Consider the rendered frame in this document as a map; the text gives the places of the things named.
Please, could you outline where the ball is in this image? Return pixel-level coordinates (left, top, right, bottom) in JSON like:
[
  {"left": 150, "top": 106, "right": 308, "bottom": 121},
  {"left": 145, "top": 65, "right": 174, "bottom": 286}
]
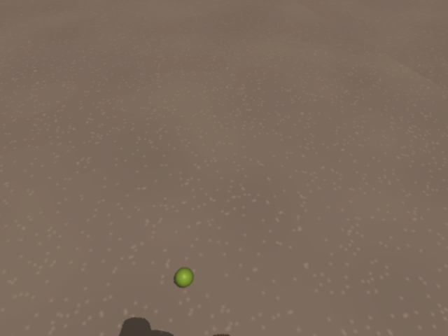
[{"left": 175, "top": 267, "right": 193, "bottom": 287}]

